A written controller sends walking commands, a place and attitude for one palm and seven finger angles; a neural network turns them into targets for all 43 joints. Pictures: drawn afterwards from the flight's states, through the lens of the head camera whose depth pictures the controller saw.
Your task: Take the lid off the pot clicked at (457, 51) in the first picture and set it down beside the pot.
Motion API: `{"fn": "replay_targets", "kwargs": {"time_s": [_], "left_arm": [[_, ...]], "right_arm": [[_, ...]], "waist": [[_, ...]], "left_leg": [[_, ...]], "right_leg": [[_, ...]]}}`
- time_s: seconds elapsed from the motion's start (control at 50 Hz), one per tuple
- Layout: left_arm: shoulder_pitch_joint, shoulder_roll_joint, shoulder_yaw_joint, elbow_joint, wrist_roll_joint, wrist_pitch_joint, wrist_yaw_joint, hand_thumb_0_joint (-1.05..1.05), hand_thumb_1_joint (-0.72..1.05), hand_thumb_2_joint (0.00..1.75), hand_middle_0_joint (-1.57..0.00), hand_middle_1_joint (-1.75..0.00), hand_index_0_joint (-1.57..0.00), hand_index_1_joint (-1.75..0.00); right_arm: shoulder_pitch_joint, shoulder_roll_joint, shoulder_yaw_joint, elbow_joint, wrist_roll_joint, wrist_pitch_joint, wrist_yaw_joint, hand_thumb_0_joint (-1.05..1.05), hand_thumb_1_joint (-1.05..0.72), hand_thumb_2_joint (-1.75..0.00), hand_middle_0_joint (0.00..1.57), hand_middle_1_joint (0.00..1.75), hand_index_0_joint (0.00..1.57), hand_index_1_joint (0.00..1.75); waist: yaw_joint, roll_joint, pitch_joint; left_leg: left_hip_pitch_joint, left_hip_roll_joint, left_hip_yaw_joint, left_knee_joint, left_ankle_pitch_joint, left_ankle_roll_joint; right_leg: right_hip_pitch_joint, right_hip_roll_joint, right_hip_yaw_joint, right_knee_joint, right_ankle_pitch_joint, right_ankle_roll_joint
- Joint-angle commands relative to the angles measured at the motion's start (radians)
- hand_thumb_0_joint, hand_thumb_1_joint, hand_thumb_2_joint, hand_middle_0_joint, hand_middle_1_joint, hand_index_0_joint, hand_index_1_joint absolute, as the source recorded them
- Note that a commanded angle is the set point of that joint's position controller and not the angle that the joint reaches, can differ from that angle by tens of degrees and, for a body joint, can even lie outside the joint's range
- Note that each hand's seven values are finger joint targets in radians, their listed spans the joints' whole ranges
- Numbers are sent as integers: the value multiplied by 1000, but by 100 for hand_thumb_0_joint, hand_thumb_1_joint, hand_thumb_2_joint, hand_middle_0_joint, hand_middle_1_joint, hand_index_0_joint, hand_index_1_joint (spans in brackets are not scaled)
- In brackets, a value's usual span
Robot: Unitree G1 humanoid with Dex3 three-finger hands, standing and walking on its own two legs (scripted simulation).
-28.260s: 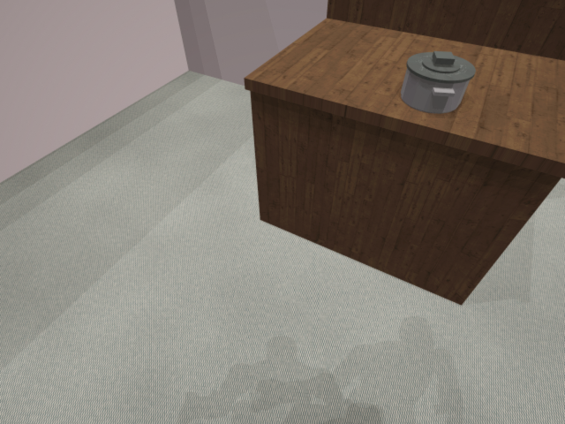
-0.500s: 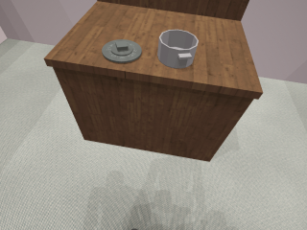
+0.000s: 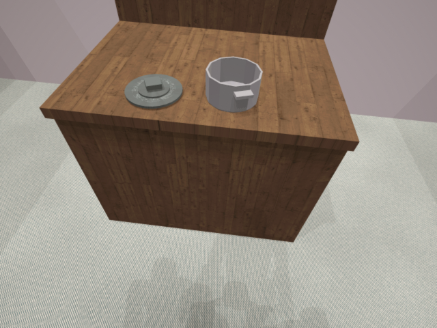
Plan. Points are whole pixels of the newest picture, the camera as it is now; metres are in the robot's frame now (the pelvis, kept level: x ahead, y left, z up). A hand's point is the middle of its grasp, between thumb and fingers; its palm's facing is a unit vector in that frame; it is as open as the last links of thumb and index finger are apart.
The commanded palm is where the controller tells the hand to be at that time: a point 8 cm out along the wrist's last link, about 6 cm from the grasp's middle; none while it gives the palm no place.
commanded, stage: let the arm hang, fingers relaxed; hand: left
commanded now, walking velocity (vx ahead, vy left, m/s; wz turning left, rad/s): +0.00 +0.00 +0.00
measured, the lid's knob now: (152, 83) +0.79 +0.24 +0.00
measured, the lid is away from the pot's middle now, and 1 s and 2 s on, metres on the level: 0.25 0.25 0.25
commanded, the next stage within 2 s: look to check the result in 0.48 s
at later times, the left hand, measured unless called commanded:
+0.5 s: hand out of the picture +0.02 +0.16 -0.18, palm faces +0.04 -0.98 -0.17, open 7.4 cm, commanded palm none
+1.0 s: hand out of the picture +0.02 +0.16 -0.18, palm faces +0.03 -0.98 -0.18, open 7.4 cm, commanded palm none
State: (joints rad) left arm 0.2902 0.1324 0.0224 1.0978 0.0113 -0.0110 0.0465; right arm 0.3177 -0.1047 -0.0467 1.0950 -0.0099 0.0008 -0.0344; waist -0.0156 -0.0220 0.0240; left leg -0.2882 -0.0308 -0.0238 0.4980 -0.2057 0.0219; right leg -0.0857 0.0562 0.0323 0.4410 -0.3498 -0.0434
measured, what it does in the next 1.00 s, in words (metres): stands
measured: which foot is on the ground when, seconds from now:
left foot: down 0.00-1.00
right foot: down 0.00-1.00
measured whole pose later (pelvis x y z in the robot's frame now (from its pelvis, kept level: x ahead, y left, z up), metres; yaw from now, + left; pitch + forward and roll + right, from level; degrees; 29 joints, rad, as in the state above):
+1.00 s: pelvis +0.02 -0.01 +0.00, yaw -1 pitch -1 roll +1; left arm 0.29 0.13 0.02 1.10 0.01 0.00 0.05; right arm 0.28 -0.12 -0.04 1.11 -0.01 0.01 -0.04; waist -0.01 -0.02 0.05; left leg -0.23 -0.03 -0.01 0.48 -0.24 0.01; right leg -0.03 0.06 0.05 0.41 -0.36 -0.05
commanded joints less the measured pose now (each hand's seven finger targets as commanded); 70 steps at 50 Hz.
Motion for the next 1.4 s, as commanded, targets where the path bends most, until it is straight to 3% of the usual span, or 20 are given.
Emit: {"fn": "replay_targets", "kwargs": {"time_s": [0.0, 0.32, 0.46, 0.56, 0.64, 0.96, 1.0, 1.38], "left_arm": [[93, 80, 18, -24, -7, -4, 9, 0, 90, 90, -20, -30, -20, -30], [88, 80, 18, -21, -6, 2, 9, 0, 90, 90, -20, -30, -20, -30], [86, 84, 18, -21, -7, 1, 10, 0, 90, 90, -20, -30, -20, -30], [84, 83, 17, -22, -7, 3, 7, 0, 90, 90, -20, -30, -20, -30], [83, 86, 17, -20, -7, 3, 7, 0, 90, 90, -20, -30, -20, -30], [96, 84, 15, -14, -8, -1, 7, 0, 90, 90, -20, -30, -20, -30], [96, 84, 16, -15, -8, -3, 9, 0, 90, 90, -20, -30, -20, -30], [114, 68, 14, -6, -8, -3, 9, 0, 90, 90, -20, -30, -20, -30]], "right_arm": [[68, -88, -10, -23, 0, -17, -12, 0, -90, -90, 20, 30, 20, 30], [26, -103, -9, -28, 4, -10, -18, 0, -90, -90, 20, 30, 20, 30], [24, -110, -9, -23, 3, -10, -19, 0, -90, -90, 20, 30, 20, 30], [19, -115, -8, -22, 2, -11, -20, 0, -90, -90, 20, 30, 20, 30], [18, -113, -8, -21, 4, -11, -19, 0, -90, -90, 20, 30, 20, 30], [24, -110, -7, -11, 4, -11, -17, 0, -90, -90, 20, 30, 20, 30], [27, -107, -7, -9, 5, -11, -18, 0, -90, -90, 20, 30, 20, 30], [33, -101, -8, -3, 4, -10, -19, 0, -90, -90, 20, 30, 20, 30]], "waist": [[4, 28, 11], [7, 13, 37], [3, 10, 15], [6, 32, 29], [7, 15, 37], [8, 14, 39], [6, -10, 40], [5, 20, 60]], "left_leg": [[78, 101, -61, -16, 237, 32], [116, 112, -63, -19, 251, 39], [143, 113, -52, -12, 292, 37], [146, 120, -65, -34, 271, 40], [146, 121, -67, -43, 255, 41], [150, 114, -55, -48, 221, 35], [147, 111, -51, -44, 233, 33], [148, 114, -53, -54, 200, 32]], "right_leg": [[-51, -137, 74, -71, 373, -16], [-60, -124, 66, -79, 365, -2], [-42, -127, 64, -75, 411, 2], [-55, -121, 60, -79, 347, -5], [-61, -121, 61, -86, 330, -4], [-63, -124, 77, -102, 327, 0], [-56, -126, 75, -103, 355, 4], [-82, -120, 79, -105, 311, 2]]}}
